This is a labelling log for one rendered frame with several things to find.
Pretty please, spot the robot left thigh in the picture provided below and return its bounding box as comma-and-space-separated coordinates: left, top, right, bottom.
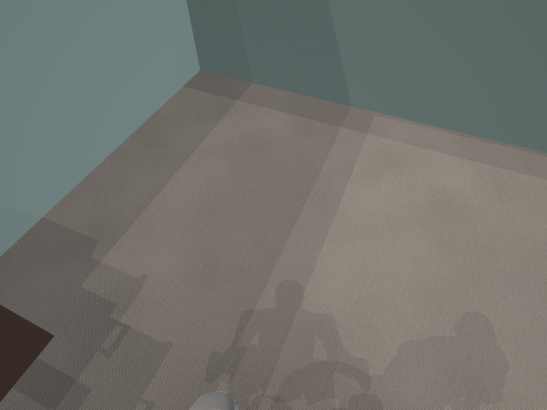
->
189, 392, 240, 410

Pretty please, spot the cabinet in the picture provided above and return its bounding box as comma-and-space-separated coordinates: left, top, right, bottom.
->
0, 305, 54, 402

